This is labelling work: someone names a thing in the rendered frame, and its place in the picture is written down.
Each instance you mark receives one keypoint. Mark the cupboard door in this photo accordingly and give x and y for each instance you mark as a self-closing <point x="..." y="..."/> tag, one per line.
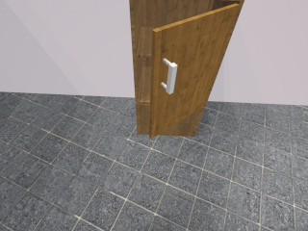
<point x="195" y="44"/>

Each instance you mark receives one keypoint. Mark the handle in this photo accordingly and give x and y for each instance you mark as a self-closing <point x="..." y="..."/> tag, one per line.
<point x="171" y="76"/>

